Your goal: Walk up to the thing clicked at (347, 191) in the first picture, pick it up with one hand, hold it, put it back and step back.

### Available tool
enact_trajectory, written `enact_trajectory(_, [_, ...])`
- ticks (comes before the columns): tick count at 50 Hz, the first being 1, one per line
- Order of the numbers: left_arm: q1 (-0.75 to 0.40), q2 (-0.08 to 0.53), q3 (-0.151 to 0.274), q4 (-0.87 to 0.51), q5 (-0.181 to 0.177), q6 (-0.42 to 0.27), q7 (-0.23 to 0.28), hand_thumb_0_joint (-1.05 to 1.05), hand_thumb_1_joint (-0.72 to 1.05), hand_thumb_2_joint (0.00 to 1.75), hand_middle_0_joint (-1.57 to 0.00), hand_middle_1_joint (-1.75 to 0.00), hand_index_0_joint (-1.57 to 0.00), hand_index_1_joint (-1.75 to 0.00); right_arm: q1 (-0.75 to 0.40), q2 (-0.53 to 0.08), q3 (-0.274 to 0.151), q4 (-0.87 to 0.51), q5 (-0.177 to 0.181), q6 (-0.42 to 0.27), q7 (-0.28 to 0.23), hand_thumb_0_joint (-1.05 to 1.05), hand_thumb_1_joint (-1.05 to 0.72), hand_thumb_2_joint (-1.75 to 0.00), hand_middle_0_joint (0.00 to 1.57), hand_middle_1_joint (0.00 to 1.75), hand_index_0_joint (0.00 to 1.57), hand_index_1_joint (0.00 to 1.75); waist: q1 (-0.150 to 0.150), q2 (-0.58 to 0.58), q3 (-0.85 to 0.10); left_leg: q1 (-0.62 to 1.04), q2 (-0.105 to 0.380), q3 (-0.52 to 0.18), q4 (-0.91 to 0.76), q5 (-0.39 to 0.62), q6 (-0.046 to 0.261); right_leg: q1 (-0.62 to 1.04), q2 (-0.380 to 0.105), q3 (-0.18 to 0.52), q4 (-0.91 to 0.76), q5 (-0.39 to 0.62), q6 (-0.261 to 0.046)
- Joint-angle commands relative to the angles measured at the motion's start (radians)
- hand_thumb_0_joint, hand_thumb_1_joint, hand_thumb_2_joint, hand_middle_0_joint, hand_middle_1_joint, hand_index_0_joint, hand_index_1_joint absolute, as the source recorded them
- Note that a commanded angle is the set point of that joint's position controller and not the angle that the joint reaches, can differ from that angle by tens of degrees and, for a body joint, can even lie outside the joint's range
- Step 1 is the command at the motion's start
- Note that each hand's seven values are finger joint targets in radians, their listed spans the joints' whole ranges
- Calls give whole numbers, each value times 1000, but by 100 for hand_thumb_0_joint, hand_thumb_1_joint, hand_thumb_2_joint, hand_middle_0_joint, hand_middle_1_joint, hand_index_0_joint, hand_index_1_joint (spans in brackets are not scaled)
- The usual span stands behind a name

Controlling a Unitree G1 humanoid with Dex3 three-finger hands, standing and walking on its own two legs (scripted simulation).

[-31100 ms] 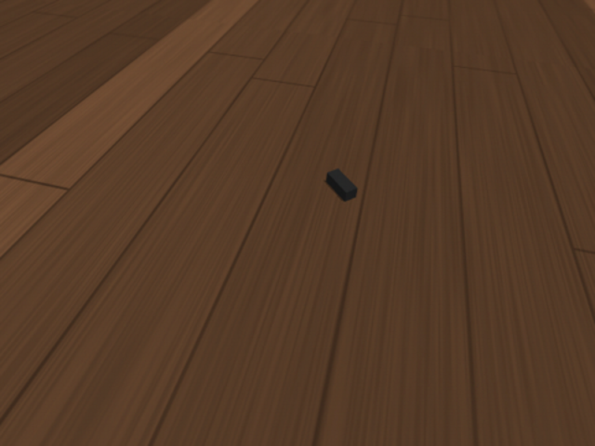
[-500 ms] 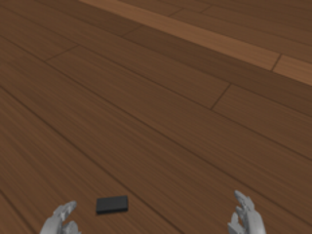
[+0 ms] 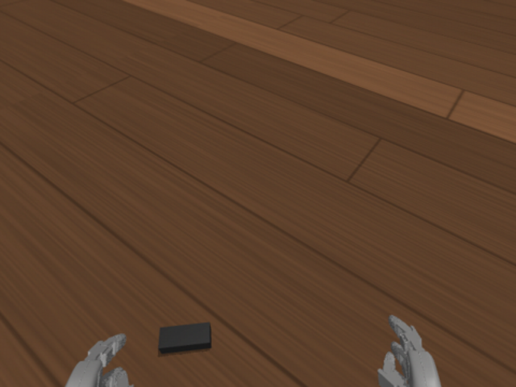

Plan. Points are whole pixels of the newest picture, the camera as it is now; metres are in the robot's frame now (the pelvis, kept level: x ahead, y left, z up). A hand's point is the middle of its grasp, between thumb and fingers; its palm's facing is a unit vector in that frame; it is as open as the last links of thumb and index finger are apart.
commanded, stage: home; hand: left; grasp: from above
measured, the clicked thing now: (185, 337) +0.43 +0.21 -0.68
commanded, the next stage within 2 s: stand in 0.10 s
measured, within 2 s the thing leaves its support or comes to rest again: neither
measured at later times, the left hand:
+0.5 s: hand out of the picture +0.10 +0.24 -0.11, palm faces +0.02 -0.94 -0.35, open 7.4 cm
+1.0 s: hand out of the picture +0.02 +0.25 -0.10, palm faces +0.03 -0.94 -0.33, open 7.4 cm
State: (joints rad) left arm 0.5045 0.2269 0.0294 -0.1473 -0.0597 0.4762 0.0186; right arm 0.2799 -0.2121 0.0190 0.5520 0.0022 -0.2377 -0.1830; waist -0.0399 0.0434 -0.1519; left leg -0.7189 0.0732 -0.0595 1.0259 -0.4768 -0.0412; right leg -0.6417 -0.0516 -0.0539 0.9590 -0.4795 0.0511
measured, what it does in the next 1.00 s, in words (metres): rises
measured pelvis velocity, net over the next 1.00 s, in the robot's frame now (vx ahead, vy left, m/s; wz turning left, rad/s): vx -0.01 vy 0.01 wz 0.01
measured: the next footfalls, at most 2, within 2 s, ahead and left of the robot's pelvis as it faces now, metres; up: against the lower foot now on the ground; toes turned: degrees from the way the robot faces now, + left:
none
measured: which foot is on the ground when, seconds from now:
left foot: down 0.00-1.00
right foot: down 0.00-1.00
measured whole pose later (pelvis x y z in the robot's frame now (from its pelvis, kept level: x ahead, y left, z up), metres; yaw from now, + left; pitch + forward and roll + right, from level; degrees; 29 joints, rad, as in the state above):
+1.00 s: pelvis -0.01 +0.01 +0.06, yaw +1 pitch -5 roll +0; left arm 0.22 0.30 0.03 1.07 0.03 0.01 0.03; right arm 0.17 -0.28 -0.04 1.07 -0.03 0.01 -0.01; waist 0.02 0.01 0.07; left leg -0.19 0.03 -0.01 0.50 -0.22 -0.02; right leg -0.14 -0.08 -0.04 0.46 -0.24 0.06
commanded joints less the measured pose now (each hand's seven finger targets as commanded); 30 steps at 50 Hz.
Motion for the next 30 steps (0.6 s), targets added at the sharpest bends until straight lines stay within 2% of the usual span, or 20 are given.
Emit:
enact_trajectory(1, [-31,97,60,-188,7,-56,7,0,90,90,-20,-30,-20,-30,-74,-133,-50,-165,4,-64,-14,0,-90,-90,20,30,20,30,0,8,-70,105,-56,32,-187,130,39,12,59,-33,-163,125,-39])
enact_trajectory(6, [-24,109,76,-199,6,-55,7,0,90,90,-20,-30,-20,-30,-66,-131,-51,-162,4,-62,-16,0,-90,-90,20,30,20,30,3,5,-104,117,-60,42,-165,178,41,30,56,-25,-161,169,-37])
enact_trajectory(7, [-24,100,64,-189,7,-56,7,0,90,90,-20,-30,-20,-30,-63,-128,-50,-161,2,-60,-17,0,-90,-90,20,30,20,30,-4,-3,-105,119,-60,42,-160,197,41,32,56,-26,-160,190,-35])
enact_trajectory(9, [-17,100,69,-191,7,-58,6,0,90,90,-20,-30,-20,-30,-64,-128,-52,-162,3,-61,-17,0,-90,-90,20,30,20,30,0,-19,-111,120,-61,43,-153,212,43,41,54,-26,-164,205,-33])
enact_trajectory(10, [-302,199,70,160,121,-277,51,0,90,90,-20,-30,-20,-30,-110,-253,-82,92,-112,53,43,0,-90,-90,20,30,20,30,78,-81,114,137,-29,13,-212,410,90,225,-22,24,-187,226,-80])
enact_trajectory(11, [-204,218,87,344,133,-344,46,0,90,90,-20,-30,-20,-30,-113,-257,-99,89,-119,96,76,0,-90,-90,20,30,20,30,75,-121,51,194,-38,48,-213,393,101,246,-35,79,-215,215,-110])
enact_trajectory(12, [-192,227,82,393,142,-375,42,0,90,90,-20,-30,-20,-30,-123,-253,-94,79,-119,115,99,0,-90,-90,20,30,20,30,65,-140,46,214,-42,46,-221,383,105,234,-39,107,-216,221,-125])
enact_trajectory(13, [-223,231,75,414,134,-393,34,0,90,90,-20,-30,-20,-30,-105,-257,-99,77,-113,131,111,0,-90,-90,20,30,20,30,45,-86,63,231,-42,25,-244,349,102,194,-23,91,-212,211,-123])
enact_trajectory(15, [-264,228,62,485,128,-423,26,0,90,90,-20,-30,-20,-30,-108,-232,-90,118,-74,138,148,0,-90,-90,20,30,20,30,58,2,34,301,-41,2,-301,302,110,242,-32,73,-195,210,-99])
enact_trajectory(16, [-255,220,66,525,122,-423,26,0,90,90,-20,-30,-20,-30,-119,-236,-98,135,-61,144,158,0,-90,-90,20,30,20,30,74,-26,34,320,-38,6,-300,304,105,239,-35,80,-208,200,-96])
enact_trajectory(18, [-259,217,70,605,113,-433,23,0,90,90,-20,-30,-20,-30,-142,-239,-107,153,-49,154,168,0,-90,-90,20,30,20,30,85,-58,27,326,-38,3,-298,305,98,261,-39,77,-247,218,-88])
enact_trajectory(20, [-294,227,70,674,112,-449,25,0,90,90,-20,-30,-20,-30,-134,-233,-110,187,-50,168,171,0,-90,-90,20,30,20,30,68,-77,30,344,-41,16,-311,258,97,280,-58,95,-288,220,-84])
enact_trajectory(22, [-307,232,73,735,118,-461,25,0,90,90,-20,-30,-20,-30,-142,-235,-114,209,-54,180,172,0,-90,-90,20,30,20,30,62,-67,65,363,-38,9,-342,202,99,261,-57,88,-323,164,-81])
enact_trajectory(24, [-321,224,71,786,113,-468,24,0,90,90,-20,-30,-20,-30,-136,-246,-116,233,-58,186,171,0,-90,-90,20,30,20,30,62,-11,95,353,-19,-24,-410,163,106,283,-41,65,-323,154,-73])
enact_trajectory(26, [-304,215,69,840,107,-474,22,0,90,90,-20,-30,-20,-30,-147,-256,-117,254,-58,189,168,0,-90,-90,20,30,20,30,69,40,114,371,6,-59,-465,173,109,300,-26,39,-318,178,-63])
enact_trajectory(27, [-290,220,69,871,107,-477,23,0,90,90,-20,-30,-20,-30,-156,-256,-118,265,-56,189,166,0,-90,-90,20,30,20,30,77,25,108,383,10,-61,-460,227,108,328,-33,41,-335,212,-65])
enact_trajectory(28, [-287,224,68,895,107,-480,22,0,90,90,-20,-30,-20,-30,-146,-255,-118,276,-53,191,164,0,-90,-90,20,30,20,30,71,12,113,391,7,-51,-462,255,102,337,-35,43,-355,229,-64])
enact_trajectory(30, [-295,245,70,939,107,-488,22,0,90,90,-20,-30,-20,-30,-133,-249,-116,303,-47,201,160,0,-90,-90,20,30,20,30,60,-50,146,392,-13,-21,-459,247,91,358,-57,72,-417,241,-73])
